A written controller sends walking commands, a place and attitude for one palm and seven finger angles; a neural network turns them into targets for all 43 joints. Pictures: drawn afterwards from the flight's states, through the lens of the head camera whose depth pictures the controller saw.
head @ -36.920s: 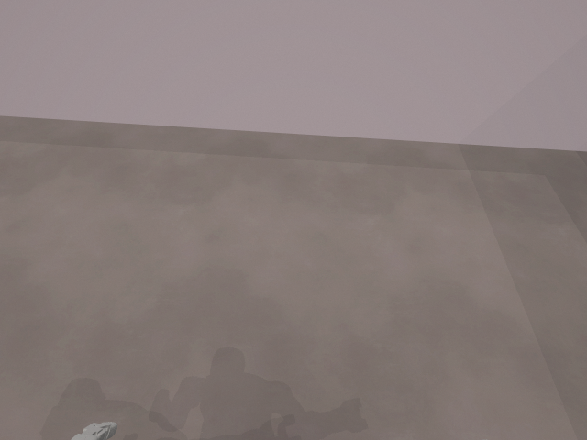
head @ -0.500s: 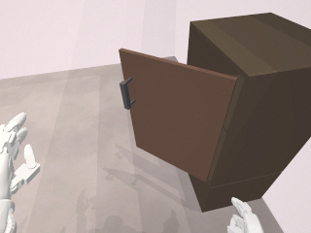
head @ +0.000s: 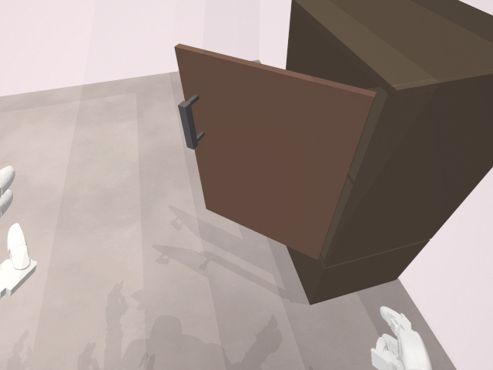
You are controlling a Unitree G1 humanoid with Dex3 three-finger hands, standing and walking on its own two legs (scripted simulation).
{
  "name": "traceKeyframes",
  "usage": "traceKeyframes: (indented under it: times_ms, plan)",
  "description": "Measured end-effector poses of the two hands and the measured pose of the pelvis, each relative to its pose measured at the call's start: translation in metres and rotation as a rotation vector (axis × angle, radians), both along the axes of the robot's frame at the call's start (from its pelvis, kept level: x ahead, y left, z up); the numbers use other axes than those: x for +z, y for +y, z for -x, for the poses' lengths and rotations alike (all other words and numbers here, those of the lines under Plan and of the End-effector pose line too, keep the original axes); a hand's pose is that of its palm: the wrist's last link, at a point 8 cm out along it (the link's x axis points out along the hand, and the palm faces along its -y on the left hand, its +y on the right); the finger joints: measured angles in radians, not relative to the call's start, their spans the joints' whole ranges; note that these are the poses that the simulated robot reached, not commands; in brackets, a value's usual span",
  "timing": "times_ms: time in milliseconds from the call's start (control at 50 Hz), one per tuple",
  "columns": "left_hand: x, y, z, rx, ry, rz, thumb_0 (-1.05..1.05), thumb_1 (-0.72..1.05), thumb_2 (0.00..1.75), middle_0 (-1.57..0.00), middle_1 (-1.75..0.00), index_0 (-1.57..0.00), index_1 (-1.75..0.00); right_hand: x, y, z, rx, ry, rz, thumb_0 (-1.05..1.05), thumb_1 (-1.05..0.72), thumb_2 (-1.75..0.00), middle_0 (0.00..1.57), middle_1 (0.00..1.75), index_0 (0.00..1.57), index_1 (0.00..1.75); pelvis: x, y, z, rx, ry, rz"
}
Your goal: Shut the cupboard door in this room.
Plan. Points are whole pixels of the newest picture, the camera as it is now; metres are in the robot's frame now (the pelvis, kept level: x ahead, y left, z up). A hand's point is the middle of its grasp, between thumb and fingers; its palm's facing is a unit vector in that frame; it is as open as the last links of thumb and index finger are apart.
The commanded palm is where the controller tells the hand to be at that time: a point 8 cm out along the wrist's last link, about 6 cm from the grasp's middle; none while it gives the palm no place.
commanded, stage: step back with the hand held close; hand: left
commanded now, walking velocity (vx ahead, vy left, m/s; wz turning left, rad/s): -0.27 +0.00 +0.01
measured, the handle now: (193, 122) +0.66 +0.18 +0.02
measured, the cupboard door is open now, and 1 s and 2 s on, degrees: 46 46 46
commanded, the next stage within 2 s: stop stepping back and stand still in 1.04 s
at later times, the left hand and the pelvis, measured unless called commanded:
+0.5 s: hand out of the picture +0.14 +0.27 +0.17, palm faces +0.46 -0.73 -0.50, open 7.4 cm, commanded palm +0.07 +0.30 +0.18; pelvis -0.05 -0.01 -0.01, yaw +3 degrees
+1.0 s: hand out of the picture +0.05 +0.29 +0.17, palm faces +0.53 -0.74 -0.42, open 7.4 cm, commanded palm +0.01 +0.31 +0.18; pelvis -0.12 +0.00 +0.00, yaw +3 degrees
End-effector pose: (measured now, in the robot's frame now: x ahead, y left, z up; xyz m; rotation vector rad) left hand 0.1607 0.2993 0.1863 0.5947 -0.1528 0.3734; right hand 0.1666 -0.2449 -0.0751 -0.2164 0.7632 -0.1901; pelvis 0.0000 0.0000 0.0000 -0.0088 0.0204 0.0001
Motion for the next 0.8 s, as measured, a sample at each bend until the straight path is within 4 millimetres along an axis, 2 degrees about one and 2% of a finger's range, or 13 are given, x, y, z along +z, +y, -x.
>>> traceKeyframes:
  times_ms: [240, 400, 520, 680, 800]
  plan:
    - [-0.008, 0.002, 0.041, 0.024, -0.086, 0.002, 0.01, 0.88, 0.90, -0.21, -0.30, -0.21, -0.30, -0.006, 0.003, 0.037, 0.043, -0.001, 0.025, 0.01, -0.90, -0.90, 0.21, 0.30, 0.20, 0.30, -0.010, -0.002, 0.032, 0.018, -0.009, 0.021]
    - [-0.005, 0.003, 0.051, 0.001, -0.146, -0.012, 0.01, 0.88, 0.90, -0.21, -0.30, -0.21, -0.30, -0.006, 0.001, 0.062, 0.042, 0.028, 0.059, 0.01, -0.90, -0.90, 0.21, 0.30, 0.20, 0.30, -0.010, -0.002, 0.044, 0.035, -0.010, 0.033]
    - [-0.002, 0.005, 0.062, 0.003, -0.141, -0.067, 0.01, 0.88, 0.90, -0.21, -0.30, -0.21, -0.30, -0.009, 0.000, 0.065, 0.059, 0.021, 0.051, 0.01, -0.90, -0.90, 0.21, 0.30, 0.20, 0.30, -0.013, -0.008, 0.054, 0.048, 0.001, 0.031]
    - [-0.007, -0.007, 0.086, -0.040, -0.145, -0.017, 0.01, 0.88, 0.90, -0.21, -0.30, -0.21, -0.30, -0.002, -0.001, 0.070, 0.078, -0.004, 0.054, 0.01, -0.90, -0.90, 0.21, 0.30, 0.20, 0.30, -0.013, -0.009, 0.073, 0.062, 0.003, 0.033]
    - [-0.001, 0.011, 0.106, -0.034, -0.182, -0.054, 0.01, 0.88, 0.90, -0.21, -0.31, -0.22, -0.30, 0.006, 0.008, 0.082, 0.073, -0.014, 0.088, 0.01, -0.90, -0.90, 0.21, 0.30, 0.20, 0.30, -0.012, 0.001, 0.088, 0.084, -0.001, 0.063]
